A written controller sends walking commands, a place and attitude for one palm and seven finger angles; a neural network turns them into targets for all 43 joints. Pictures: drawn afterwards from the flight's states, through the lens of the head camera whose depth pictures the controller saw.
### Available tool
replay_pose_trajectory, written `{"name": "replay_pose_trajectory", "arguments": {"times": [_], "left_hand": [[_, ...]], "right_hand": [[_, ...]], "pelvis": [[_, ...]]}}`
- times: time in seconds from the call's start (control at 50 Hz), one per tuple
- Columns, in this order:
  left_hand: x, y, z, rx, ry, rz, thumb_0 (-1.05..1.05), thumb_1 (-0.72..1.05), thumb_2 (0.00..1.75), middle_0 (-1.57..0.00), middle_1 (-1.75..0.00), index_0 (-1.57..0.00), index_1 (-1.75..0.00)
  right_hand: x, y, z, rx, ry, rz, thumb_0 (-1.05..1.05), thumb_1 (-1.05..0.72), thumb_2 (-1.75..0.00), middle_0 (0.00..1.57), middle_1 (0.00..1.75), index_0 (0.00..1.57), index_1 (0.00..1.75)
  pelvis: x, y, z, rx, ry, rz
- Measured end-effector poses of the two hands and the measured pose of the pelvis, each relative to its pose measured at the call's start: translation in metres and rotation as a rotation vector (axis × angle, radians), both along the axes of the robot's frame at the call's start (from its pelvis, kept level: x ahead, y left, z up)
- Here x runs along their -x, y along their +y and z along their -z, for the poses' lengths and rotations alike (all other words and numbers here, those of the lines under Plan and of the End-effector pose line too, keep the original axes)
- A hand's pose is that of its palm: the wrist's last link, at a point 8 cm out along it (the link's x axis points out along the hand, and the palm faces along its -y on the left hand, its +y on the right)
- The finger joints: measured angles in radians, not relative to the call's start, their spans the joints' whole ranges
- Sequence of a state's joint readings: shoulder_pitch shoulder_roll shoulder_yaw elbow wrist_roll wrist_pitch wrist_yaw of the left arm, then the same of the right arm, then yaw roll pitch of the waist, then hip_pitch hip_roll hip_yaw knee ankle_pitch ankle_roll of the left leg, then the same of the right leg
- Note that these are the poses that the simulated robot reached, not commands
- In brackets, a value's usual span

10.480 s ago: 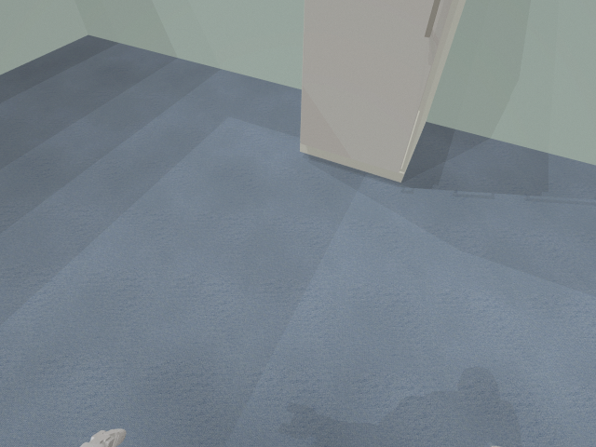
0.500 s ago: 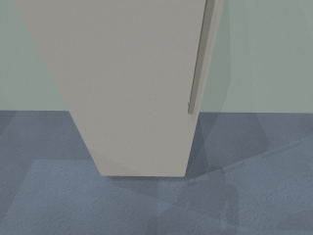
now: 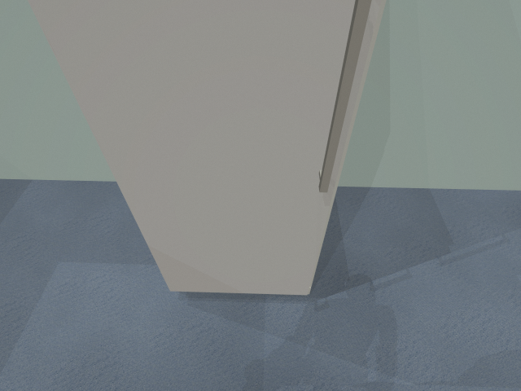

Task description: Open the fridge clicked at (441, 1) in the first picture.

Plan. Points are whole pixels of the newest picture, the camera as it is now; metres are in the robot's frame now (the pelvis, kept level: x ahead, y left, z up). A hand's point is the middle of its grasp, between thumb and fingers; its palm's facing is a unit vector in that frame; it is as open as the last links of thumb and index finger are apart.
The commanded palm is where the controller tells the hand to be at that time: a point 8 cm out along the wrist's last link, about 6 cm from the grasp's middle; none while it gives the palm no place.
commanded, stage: look again from close up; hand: right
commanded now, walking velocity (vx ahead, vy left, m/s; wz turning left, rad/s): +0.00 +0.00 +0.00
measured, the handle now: (338, 102) +0.55 -0.11 +0.17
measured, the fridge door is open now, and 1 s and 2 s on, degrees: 0 0 0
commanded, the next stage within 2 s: shuffle to correct the standing spot in 1.70 s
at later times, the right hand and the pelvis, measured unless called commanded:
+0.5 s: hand out of the picture +0.01 -0.16 -0.18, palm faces +0.03 +0.99 -0.17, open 7.4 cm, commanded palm none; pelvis +0.01 +0.00 +0.00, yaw +0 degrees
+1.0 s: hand out of the picture +0.00 -0.17 -0.18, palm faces +0.01 +0.98 -0.17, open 7.4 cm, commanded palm none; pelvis +0.02 +0.00 +0.00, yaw +1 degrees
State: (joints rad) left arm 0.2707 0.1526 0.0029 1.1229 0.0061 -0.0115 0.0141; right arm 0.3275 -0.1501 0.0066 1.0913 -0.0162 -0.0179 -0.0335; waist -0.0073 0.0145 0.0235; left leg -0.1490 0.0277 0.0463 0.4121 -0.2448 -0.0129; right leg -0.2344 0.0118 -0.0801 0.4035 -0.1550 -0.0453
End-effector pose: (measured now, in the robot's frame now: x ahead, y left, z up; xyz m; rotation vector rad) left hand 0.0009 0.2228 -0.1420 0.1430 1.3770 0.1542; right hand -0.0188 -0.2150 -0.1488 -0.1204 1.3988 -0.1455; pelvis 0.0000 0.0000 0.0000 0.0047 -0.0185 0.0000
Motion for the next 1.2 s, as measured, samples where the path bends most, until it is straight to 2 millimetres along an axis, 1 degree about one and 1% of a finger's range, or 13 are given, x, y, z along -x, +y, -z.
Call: {"name": "replay_pose_trajectory", "arguments": {"times": [0.32, 0.56, 1.02, 1.2], "left_hand": [[-0.01, 0.004, -0.001, -0.007, 0.001, -0.001, 0.0, 0.91, 0.9, -0.2, -0.3, -0.2, -0.3], [-0.018, 0.005, -0.002, -0.013, -0.015, 0.001, 0.0, 0.91, 0.9, -0.2, -0.3, -0.2, -0.3], [-0.009, 0.001, 0.0, -0.002, 0.012, -0.011, 0.0, 0.9, 0.9, -0.2, -0.3, -0.2, -0.3], [-0.01, 0.001, -0.001, -0.003, 0.011, -0.014, 0.0, 0.9, 0.9, -0.2, -0.3, -0.2, -0.3]], "right_hand": [[-0.012, 0.004, 0.001, -0.005, -0.004, -0.004, 0.0, -0.91, -0.9, 0.2, 0.3, 0.2, 0.29], [-0.021, 0.002, 0.001, -0.001, -0.014, -0.01, 0.0, -0.91, -0.9, 0.2, 0.3, 0.2, 0.29], [-0.017, -0.001, -0.001, 0.004, 0.014, -0.014, 0.0, -0.91, -0.9, 0.2, 0.3, 0.2, 0.29], [-0.019, 0.001, 0.0, 0.001, 0.009, -0.015, 0.0, -0.91, -0.9, 0.2, 0.3, 0.2, 0.29]], "pelvis": [[-0.01, 0.004, 0.0, 0.0, 0.001, -0.005], [-0.014, 0.003, -0.001, 0.001, -0.004, -0.009], [-0.015, 0.001, -0.001, 0.004, 0.0, -0.018], [-0.016, 0.002, -0.001, 0.003, -0.001, -0.019]]}}
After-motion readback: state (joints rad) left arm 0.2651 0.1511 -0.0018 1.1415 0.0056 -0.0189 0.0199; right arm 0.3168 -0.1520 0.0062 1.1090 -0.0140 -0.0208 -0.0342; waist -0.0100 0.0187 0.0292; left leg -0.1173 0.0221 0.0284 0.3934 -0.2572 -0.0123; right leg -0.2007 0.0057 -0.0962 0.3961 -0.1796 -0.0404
